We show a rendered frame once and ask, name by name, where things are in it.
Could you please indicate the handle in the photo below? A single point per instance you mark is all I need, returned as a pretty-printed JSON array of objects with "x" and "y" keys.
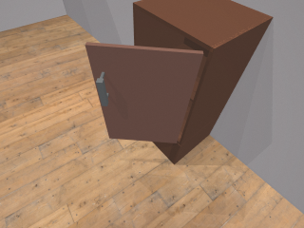
[{"x": 100, "y": 83}]

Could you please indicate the cupboard door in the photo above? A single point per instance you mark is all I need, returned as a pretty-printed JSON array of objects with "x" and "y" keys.
[{"x": 149, "y": 89}]

